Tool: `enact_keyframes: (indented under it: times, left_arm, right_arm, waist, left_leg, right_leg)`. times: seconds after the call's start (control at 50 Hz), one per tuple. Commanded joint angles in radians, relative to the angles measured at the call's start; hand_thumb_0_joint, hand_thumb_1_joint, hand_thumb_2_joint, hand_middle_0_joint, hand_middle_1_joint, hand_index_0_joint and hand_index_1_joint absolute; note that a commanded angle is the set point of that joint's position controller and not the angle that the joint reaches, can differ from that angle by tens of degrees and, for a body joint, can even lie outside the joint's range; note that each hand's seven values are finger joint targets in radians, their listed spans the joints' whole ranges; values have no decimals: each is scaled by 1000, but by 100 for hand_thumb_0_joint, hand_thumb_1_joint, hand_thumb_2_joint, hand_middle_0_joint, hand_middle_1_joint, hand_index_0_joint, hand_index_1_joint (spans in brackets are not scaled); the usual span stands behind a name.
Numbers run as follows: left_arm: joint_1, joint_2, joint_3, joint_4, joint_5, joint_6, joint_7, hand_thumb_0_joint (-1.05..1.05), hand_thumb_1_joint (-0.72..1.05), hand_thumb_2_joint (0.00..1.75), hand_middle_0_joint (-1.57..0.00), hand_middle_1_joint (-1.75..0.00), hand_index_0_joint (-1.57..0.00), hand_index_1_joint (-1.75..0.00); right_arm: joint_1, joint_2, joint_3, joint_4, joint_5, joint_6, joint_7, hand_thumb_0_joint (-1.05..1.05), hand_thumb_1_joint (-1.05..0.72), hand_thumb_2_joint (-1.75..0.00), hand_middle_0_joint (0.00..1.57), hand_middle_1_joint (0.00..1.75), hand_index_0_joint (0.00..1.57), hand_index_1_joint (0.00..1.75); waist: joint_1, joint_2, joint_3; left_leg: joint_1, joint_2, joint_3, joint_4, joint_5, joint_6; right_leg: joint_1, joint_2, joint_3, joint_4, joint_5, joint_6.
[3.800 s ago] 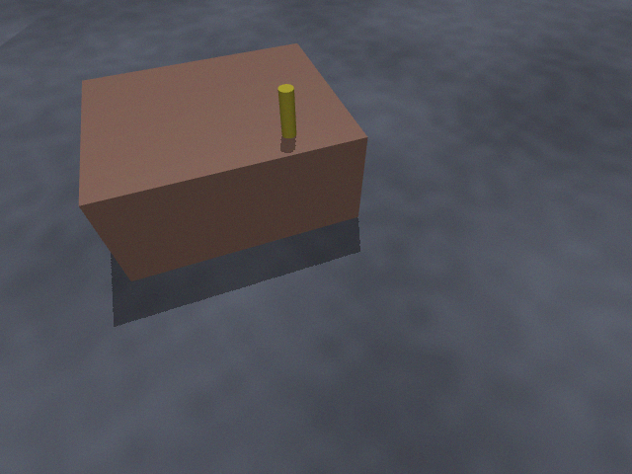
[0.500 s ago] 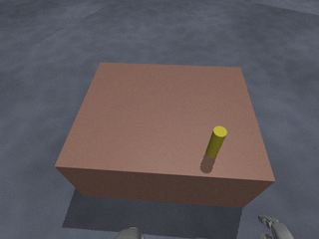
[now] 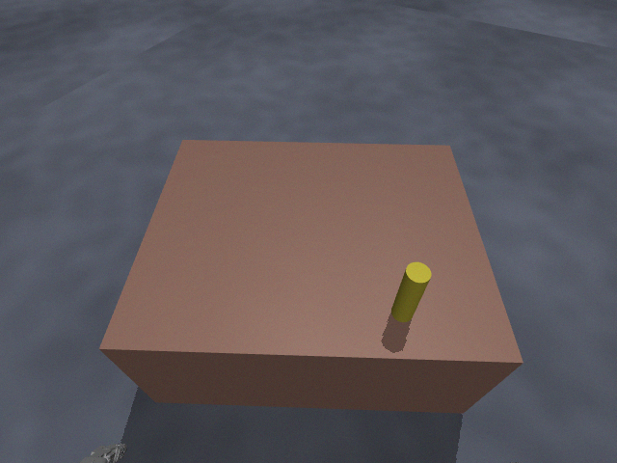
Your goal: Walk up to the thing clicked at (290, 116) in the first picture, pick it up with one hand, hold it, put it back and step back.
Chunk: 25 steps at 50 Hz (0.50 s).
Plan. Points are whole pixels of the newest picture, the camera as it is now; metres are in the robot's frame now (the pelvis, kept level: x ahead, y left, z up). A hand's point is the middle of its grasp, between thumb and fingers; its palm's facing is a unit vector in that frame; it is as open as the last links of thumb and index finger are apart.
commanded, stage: walk up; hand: right
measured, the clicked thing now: (409, 294) +0.49 -0.23 -0.27
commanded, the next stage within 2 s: stand in 0.70 s
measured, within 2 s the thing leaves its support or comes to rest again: neither
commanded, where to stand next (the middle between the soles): +0.07 +0.02 m, yaw +0 degrees
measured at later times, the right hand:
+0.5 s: hand out of the picture +0.10 -0.24 -0.15, palm faces -0.01 +0.95 -0.32, open 7.4 cm
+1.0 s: hand out of the picture +0.10 -0.25 -0.15, palm faces +0.00 +0.94 -0.34, open 7.4 cm
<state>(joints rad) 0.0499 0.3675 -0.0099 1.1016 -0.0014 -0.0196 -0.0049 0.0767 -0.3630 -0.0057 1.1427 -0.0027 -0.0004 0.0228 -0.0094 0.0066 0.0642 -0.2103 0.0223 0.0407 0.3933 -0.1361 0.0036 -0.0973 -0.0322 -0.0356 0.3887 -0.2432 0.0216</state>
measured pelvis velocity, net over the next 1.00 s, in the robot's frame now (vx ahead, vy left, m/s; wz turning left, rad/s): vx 0.02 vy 0.00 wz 0.00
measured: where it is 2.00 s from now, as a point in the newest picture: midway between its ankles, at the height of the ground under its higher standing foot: outside the picture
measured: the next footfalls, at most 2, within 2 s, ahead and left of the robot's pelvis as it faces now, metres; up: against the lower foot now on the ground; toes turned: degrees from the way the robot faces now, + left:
none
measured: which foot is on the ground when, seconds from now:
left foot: down 0.00-1.00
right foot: down 0.00-1.00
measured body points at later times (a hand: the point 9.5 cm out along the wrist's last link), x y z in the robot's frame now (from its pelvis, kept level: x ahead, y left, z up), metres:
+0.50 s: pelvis +0.01 +0.01 +0.00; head +0.03 +0.01 +0.45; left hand +0.08 +0.32 -0.13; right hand +0.10 -0.29 -0.13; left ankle +0.05 +0.12 -0.74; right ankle -0.02 -0.13 -0.74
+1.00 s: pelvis +0.02 +0.00 +0.00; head +0.04 +0.01 +0.45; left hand +0.10 +0.30 -0.13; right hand +0.10 -0.30 -0.13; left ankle +0.05 +0.12 -0.74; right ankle -0.02 -0.13 -0.74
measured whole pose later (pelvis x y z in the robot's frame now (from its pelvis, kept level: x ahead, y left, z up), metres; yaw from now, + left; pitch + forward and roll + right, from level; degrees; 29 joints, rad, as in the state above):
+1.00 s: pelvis +0.02 +0.00 +0.00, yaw +0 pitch -1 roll +0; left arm 0.11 0.35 0.00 1.14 0.01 -0.01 0.00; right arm 0.07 -0.35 -0.01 1.16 0.00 -0.01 0.01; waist -0.01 -0.01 0.04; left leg -0.17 0.00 0.04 0.32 -0.13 0.01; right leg -0.05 -0.05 -0.04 0.30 -0.23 0.03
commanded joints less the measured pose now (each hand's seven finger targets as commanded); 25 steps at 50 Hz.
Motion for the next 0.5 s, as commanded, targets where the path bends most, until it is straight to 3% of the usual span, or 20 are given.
enact_keyframes:
  times: [0.0, 0.12, 0.24, 0.48]
  left_arm:
    - [-21, 221, 48, -25, 3, -22, 12, 0, 90, 90, -20, -30, -20, -30]
    - [-29, 218, 48, -17, 10, -23, 13, 0, 90, 90, -20, -30, -20, -30]
    - [-10, 208, 46, -6, 12, -22, 14, 0, 90, 90, -20, -30, -20, -30]
    - [6, 205, 46, 0, 12, -21, 19, 0, 90, 90, -20, -30, -20, -30]
  right_arm:
    - [-69, -210, -41, -55, -3, -23, -13, 0, -90, -90, 20, 30, 20, 30]
    - [-69, -211, -49, -54, -7, -22, -16, 0, -90, -90, 20, 30, 20, 30]
    - [-78, -209, -52, -55, -7, -20, -16, 0, -90, -90, 20, 30, 20, 30]
    - [-74, -195, -53, -53, -2, -16, -17, 0, -90, -90, 20, 30, 20, 30]
  waist:
    - [18, 17, -93]
    - [6, 11, -105]
    - [7, 22, -97]
    - [6, -2, -110]
  left_leg:
    - [73, 113, -131, -98, 12, 28]
    - [91, 108, -123, -103, 19, 28]
    - [88, 114, -135, -123, -13, 30]
    - [128, 106, -121, -98, 126, 23]
  right_leg:
    - [-27, -104, 89, -104, 84, -44]
    - [-23, -107, 83, -112, 116, -40]
    - [-35, -100, 72, -119, 86, -36]
    - [-21, -108, 65, -130, 155, -25]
